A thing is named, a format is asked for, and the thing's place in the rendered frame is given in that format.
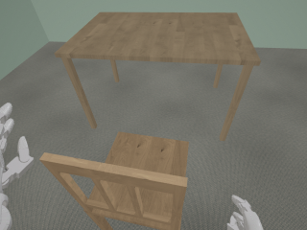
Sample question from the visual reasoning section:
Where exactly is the robot right hand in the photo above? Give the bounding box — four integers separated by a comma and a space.
226, 195, 264, 230

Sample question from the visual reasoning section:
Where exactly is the left robot forearm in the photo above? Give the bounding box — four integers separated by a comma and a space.
0, 193, 12, 230

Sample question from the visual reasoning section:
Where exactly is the table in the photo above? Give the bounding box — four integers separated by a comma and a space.
54, 11, 261, 141

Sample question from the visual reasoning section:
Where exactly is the robot left hand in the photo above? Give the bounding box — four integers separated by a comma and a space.
0, 103, 34, 194

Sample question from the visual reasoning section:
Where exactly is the chair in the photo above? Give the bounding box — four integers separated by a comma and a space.
39, 131, 189, 230

